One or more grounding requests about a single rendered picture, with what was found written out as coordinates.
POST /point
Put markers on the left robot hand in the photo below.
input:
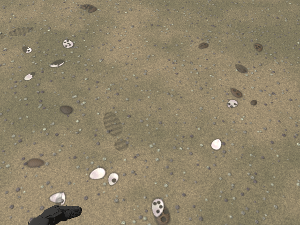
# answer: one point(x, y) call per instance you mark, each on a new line
point(55, 214)

